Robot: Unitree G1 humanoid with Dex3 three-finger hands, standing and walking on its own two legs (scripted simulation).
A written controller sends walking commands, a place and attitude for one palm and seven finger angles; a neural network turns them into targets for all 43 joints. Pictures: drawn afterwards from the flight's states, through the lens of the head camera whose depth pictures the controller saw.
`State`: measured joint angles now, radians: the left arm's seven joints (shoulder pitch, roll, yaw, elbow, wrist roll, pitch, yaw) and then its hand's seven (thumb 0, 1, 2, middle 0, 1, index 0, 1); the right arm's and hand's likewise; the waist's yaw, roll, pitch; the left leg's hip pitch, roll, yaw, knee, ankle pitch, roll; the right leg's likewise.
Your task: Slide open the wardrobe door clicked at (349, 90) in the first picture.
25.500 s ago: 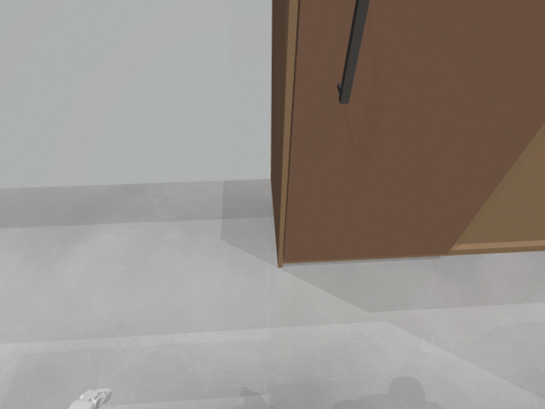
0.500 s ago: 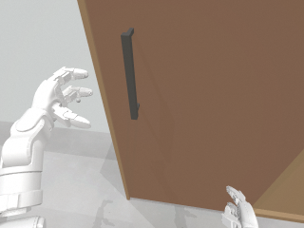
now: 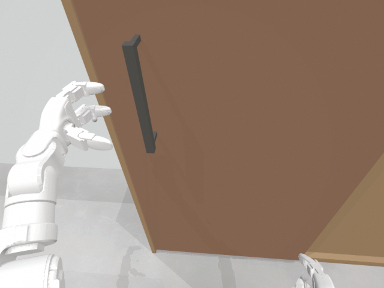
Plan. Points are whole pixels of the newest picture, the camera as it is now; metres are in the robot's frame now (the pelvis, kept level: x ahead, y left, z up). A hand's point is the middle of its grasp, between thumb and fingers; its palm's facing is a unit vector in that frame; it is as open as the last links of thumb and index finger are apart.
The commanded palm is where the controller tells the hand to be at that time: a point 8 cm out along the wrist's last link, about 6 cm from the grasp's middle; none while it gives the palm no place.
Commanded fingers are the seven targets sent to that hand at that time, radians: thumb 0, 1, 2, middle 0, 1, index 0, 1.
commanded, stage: move the hooked fingers beside the handle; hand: left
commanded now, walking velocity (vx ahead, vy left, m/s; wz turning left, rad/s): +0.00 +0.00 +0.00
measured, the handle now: (144, 101) +0.45 +0.13 +0.20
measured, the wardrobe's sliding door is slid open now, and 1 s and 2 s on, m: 0.00 0.00 0.00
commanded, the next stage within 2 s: none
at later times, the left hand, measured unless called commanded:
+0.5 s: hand (105, 111) +0.39 +0.20 +0.21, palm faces +0.03 -1.00 -0.01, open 14.0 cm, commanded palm +0.36 +0.25 +0.21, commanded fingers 0.00 -0.50 0.30 -0.30 -1.20 -0.30 -1.20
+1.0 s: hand (105, 115) +0.37 +0.19 +0.21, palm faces +0.04 -1.00 -0.01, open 14.0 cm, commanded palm +0.35 +0.24 +0.21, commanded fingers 0.00 -0.50 0.30 -0.30 -1.20 -0.30 -1.20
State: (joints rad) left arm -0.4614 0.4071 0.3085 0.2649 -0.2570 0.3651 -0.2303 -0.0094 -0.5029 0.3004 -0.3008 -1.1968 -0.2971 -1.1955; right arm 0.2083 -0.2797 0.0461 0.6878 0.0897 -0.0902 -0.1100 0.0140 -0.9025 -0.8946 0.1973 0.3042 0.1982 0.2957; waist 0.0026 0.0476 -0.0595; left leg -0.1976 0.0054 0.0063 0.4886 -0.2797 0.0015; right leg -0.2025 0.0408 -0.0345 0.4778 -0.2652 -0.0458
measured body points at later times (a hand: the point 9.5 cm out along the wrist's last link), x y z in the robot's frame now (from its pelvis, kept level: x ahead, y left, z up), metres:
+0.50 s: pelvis +0.00 +0.01 +0.00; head -0.02 +0.00 +0.45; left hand +0.38 +0.25 +0.21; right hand +0.15 -0.23 -0.09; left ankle -0.01 +0.12 -0.74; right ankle -0.01 -0.09 -0.74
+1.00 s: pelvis +0.00 +0.01 +0.00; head -0.03 +0.00 +0.45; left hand +0.37 +0.25 +0.21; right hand +0.17 -0.23 -0.08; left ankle -0.01 +0.12 -0.74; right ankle -0.01 -0.09 -0.74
